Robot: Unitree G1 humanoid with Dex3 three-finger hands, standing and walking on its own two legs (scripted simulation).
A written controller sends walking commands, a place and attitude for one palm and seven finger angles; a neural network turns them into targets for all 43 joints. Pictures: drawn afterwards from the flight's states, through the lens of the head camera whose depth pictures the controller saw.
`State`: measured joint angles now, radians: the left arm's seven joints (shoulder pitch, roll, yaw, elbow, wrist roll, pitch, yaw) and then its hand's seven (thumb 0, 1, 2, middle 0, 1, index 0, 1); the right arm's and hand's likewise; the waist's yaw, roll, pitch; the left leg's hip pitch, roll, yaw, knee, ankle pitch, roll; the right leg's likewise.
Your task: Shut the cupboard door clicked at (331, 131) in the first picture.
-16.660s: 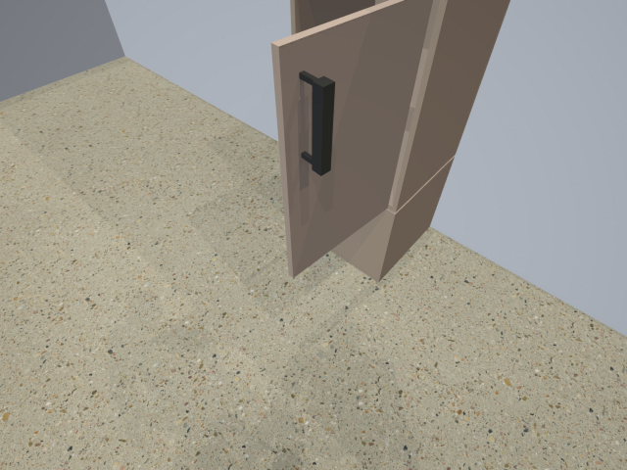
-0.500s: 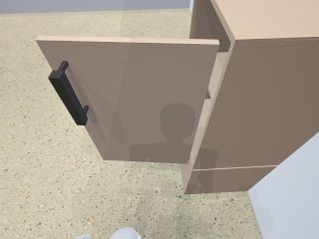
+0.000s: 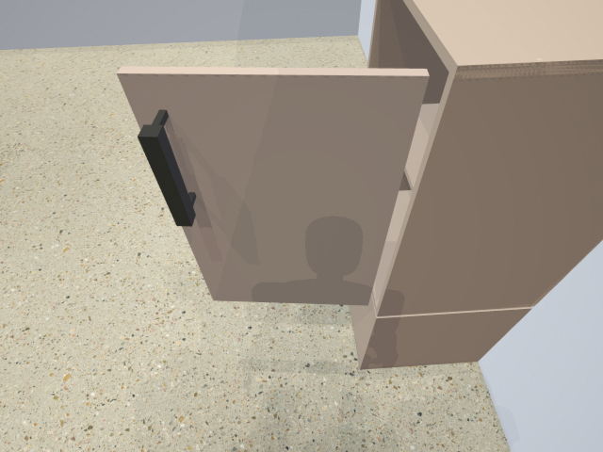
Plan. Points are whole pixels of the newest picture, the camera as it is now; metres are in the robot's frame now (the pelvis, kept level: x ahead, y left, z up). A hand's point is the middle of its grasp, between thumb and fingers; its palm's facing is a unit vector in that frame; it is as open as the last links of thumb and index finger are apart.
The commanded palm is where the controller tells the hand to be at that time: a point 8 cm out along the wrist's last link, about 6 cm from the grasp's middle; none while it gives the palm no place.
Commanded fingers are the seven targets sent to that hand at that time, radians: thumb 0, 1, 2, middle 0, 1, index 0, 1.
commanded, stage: come to a stop and stand still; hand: left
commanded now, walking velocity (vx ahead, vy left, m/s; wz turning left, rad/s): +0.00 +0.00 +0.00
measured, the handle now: (174, 171) +0.46 +0.22 +0.11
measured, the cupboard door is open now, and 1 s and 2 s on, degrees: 84 84 84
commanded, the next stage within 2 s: look again from close up in 0.42 s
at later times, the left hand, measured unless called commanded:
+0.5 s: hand out of the picture -0.03 +0.14 -0.17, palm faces +0.03 -0.99 -0.15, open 7.4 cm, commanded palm none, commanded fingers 0.00 0.90 0.90 -0.20 -0.30 -0.20 -0.30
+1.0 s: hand out of the picture +0.01 +0.22 -0.18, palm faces +0.00 -0.98 -0.17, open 7.4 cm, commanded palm none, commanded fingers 0.00 0.90 0.90 -0.20 -0.30 -0.20 -0.30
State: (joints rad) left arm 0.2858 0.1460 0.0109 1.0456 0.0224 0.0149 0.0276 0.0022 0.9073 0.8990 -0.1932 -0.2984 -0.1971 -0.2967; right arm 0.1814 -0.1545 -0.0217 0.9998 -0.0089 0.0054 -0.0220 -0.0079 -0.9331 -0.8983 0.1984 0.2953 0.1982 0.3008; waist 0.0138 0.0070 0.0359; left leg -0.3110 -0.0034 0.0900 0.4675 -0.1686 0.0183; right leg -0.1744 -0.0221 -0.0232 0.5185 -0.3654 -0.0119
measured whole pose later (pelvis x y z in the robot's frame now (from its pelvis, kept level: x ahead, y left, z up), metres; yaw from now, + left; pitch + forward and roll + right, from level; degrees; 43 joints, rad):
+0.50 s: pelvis +0.00 -0.01 +0.01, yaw +0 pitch -1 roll +0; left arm 0.33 0.13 0.00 1.12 0.01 0.00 0.02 0.00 0.91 0.90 -0.19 -0.30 -0.20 -0.30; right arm 0.35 -0.11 0.01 1.16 -0.02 0.01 -0.02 0.00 -0.91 -0.90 0.19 0.29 0.19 0.30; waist -0.01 -0.02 0.04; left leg -0.26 0.03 0.06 0.41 -0.13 0.00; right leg -0.12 0.02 -0.04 0.44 -0.31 -0.04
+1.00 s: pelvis +0.00 +0.04 +0.00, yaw +0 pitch -1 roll -1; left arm 0.32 0.19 -0.01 1.02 0.02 -0.01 0.04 0.00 0.91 0.90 -0.19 -0.30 -0.20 -0.30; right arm 0.25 -0.16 0.01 1.03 -0.02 -0.01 -0.01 0.01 -0.92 -0.90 0.20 0.29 0.19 0.30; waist -0.01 -0.04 0.02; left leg -0.31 -0.03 0.08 0.51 -0.19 0.08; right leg -0.13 -0.04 -0.02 0.47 -0.33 0.03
